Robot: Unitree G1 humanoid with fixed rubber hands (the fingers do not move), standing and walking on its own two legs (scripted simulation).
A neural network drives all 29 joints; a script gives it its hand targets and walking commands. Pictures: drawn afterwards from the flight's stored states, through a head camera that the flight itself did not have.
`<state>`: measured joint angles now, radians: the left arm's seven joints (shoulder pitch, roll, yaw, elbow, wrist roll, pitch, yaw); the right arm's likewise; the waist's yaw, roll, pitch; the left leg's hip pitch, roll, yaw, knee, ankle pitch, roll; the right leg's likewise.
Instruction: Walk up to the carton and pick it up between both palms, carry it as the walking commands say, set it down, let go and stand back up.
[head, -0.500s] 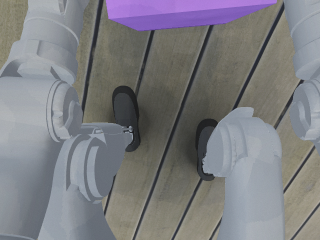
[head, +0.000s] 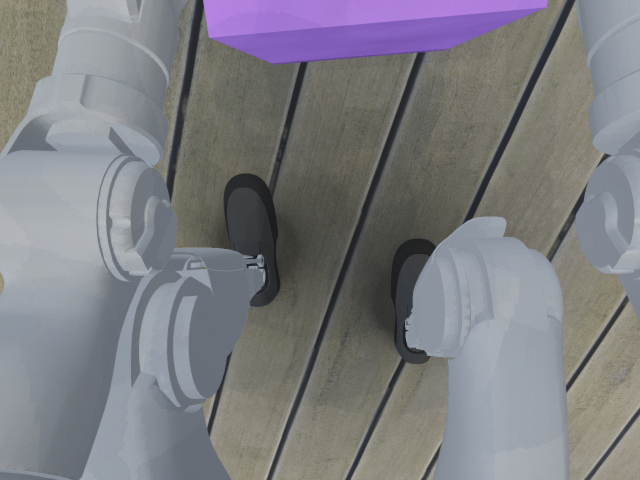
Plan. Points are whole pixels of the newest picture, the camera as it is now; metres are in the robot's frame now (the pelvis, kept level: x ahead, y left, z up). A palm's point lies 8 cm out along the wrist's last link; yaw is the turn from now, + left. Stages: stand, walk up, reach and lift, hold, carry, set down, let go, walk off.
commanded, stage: reach and lift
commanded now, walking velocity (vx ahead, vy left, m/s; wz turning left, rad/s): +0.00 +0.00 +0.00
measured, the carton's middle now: out of the picture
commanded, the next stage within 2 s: none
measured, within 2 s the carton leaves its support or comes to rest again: leaves its support in 0.46 s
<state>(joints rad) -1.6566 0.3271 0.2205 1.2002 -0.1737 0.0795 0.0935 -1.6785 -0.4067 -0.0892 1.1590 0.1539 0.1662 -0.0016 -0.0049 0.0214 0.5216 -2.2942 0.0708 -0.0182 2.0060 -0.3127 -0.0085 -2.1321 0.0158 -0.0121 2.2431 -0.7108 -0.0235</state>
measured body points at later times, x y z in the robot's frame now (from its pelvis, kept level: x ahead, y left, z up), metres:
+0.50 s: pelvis +0.00 +0.00 -0.01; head +0.38 -0.02 +0.21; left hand +0.60 +0.15 -0.17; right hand +0.58 -0.17 -0.18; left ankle +0.18 +0.14 -0.34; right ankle +0.08 -0.11 -0.34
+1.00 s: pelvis +0.00 +0.01 +0.01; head +0.36 +0.00 +0.26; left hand +0.60 +0.16 -0.10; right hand +0.58 -0.15 -0.13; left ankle +0.18 +0.14 -0.34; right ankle +0.08 -0.11 -0.34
